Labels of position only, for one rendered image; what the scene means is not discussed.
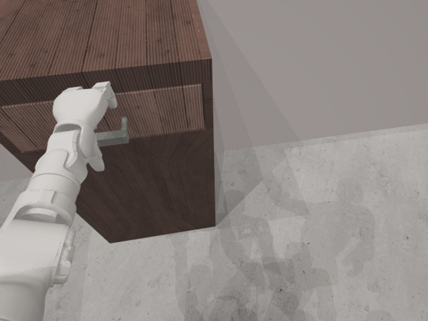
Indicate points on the cabinet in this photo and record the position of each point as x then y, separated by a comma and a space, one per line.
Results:
153, 185

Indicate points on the drawer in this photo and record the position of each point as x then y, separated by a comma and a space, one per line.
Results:
149, 112

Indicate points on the robot left forearm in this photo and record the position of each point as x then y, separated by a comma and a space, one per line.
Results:
53, 188

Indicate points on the handle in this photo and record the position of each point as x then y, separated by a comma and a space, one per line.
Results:
114, 137

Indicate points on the left robot upper arm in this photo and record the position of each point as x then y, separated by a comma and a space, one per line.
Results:
33, 257

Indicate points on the robot left hand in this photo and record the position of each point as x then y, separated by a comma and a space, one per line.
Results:
89, 106

